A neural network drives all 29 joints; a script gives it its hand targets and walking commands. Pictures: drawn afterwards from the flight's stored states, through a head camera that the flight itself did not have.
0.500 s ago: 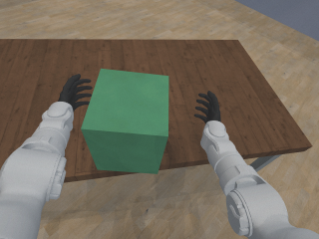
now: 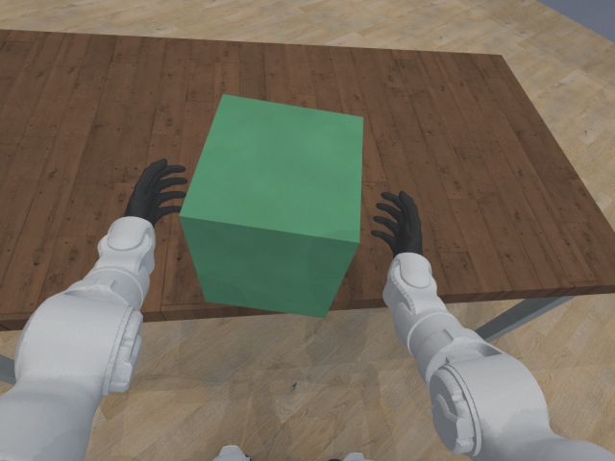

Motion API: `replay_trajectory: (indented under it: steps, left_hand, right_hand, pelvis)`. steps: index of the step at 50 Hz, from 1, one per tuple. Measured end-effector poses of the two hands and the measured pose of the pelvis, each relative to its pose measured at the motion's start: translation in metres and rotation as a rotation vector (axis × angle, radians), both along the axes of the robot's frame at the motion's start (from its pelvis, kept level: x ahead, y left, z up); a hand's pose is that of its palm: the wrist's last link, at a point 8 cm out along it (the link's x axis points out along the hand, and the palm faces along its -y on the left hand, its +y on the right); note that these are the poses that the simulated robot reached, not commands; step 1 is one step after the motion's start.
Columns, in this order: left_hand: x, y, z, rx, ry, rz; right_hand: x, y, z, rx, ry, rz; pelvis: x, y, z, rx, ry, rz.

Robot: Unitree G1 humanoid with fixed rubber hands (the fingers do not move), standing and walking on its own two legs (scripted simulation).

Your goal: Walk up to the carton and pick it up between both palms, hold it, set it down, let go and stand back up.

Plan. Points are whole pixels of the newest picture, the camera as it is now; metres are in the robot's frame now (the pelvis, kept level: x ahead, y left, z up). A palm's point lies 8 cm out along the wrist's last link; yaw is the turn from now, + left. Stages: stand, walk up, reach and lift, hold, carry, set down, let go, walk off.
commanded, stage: reach and lift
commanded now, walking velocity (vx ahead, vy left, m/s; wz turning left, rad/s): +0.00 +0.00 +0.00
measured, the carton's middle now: (278, 216) +0.47 +0.03 -0.02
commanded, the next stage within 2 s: none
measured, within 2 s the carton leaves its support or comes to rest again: neither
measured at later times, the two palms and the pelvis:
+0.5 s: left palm (174, 196) +0.46 +0.18 +0.03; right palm (383, 240) +0.41 -0.12 +0.02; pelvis +0.00 +0.01 +0.00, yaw -1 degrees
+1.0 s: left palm (169, 211) +0.44 +0.18 +0.03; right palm (380, 252) +0.38 -0.11 +0.02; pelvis +0.01 +0.01 +0.02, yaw +0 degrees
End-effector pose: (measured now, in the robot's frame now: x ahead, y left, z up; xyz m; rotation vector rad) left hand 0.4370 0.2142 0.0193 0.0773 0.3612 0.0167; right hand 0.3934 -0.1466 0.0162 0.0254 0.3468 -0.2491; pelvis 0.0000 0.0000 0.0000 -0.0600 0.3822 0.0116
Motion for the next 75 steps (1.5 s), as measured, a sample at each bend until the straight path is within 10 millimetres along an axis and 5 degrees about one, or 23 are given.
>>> replay_trajectory:
  steps: [6,12,23,45,75]
  left_hand:
    - [0.015,0.000,0.009,-0.006,-0.101,0.014]
    - [0.025,-0.034,0.024,-0.026,-0.117,-0.099]
    - [0.023,-0.038,0.016,-0.036,-0.081,-0.088]
    - [0.006,-0.039,0.014,-0.054,-0.096,-0.040]
    - [0.000,-0.045,0.017,-0.048,-0.085,-0.044]
  right_hand:
    - [0.020,0.005,0.014,-0.031,-0.071,0.016]
    - [0.024,0.004,0.032,-0.039,-0.080,-0.012]
    - [0.010,0.032,0.004,0.012,-0.059,-0.022]
    - [-0.006,0.037,0.004,-0.016,-0.098,-0.027]
    - [-0.014,0.031,0.005,-0.030,-0.075,-0.025]
  pelvis:
    - [-0.008,0.000,-0.010,-0.013,0.047,-0.005]
    - [-0.005,0.000,-0.009,-0.018,0.034,-0.006]
    - [-0.002,0.007,-0.002,-0.017,-0.001,-0.004]
    - [0.008,0.015,0.014,-0.022,-0.086,0.002]
    - [0.008,-0.003,0.022,-0.005,-0.077,0.029]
